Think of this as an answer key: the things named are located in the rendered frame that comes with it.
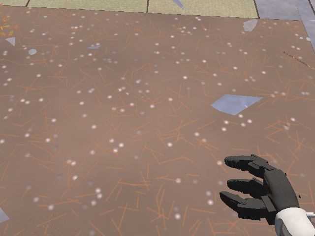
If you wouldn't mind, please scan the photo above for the robot right hand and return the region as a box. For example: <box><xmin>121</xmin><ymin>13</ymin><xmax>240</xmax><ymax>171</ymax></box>
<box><xmin>220</xmin><ymin>154</ymin><xmax>301</xmax><ymax>225</ymax></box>

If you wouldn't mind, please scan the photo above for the robot right forearm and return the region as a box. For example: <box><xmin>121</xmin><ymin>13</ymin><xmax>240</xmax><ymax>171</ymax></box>
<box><xmin>275</xmin><ymin>207</ymin><xmax>315</xmax><ymax>236</ymax></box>

